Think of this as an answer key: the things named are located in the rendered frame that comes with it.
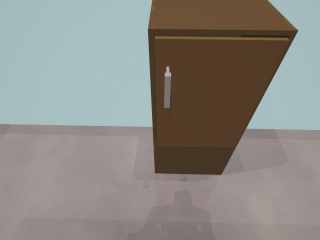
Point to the cupboard door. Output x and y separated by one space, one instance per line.
216 83

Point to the handle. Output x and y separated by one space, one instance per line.
167 87

